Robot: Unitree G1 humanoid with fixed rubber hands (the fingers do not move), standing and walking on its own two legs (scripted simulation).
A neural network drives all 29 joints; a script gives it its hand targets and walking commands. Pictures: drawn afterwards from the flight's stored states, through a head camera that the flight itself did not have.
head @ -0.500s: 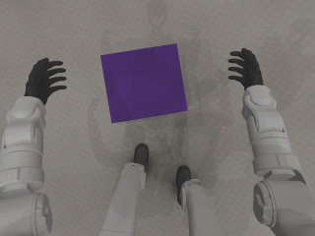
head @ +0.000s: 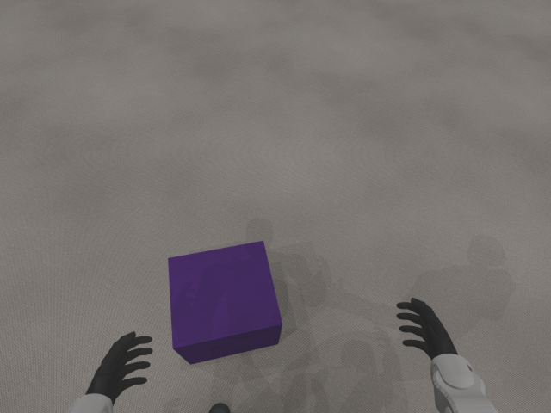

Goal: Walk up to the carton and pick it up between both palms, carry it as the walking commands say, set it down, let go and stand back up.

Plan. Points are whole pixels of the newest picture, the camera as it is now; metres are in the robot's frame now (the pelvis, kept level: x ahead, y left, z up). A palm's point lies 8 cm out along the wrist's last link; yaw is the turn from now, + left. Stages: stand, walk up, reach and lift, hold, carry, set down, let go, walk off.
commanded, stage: let go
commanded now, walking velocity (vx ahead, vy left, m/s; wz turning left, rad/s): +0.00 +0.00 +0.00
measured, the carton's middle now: (226, 303) +0.47 +0.16 -0.63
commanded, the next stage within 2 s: stand in 0.68 s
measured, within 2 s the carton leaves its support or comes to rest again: neither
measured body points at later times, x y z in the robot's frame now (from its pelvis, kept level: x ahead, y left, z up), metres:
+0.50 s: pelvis +0.01 +0.07 +0.01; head +0.04 +0.09 +0.45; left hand +0.18 +0.30 -0.09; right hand +0.17 -0.17 -0.07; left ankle +0.05 +0.16 -0.73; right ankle -0.04 -0.08 -0.73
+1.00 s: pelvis +0.03 +0.08 +0.00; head +0.03 +0.09 +0.45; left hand +0.12 +0.38 -0.10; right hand +0.15 -0.21 -0.10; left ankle +0.05 +0.16 -0.73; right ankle -0.03 -0.03 -0.73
